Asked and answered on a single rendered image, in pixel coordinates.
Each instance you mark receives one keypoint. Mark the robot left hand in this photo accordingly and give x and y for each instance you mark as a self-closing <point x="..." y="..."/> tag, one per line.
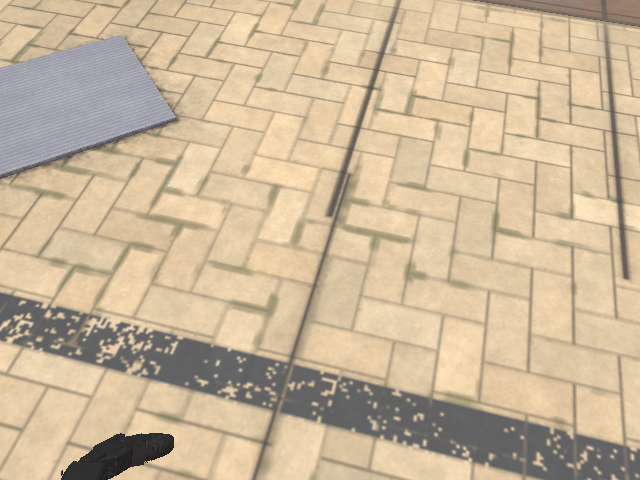
<point x="118" y="453"/>

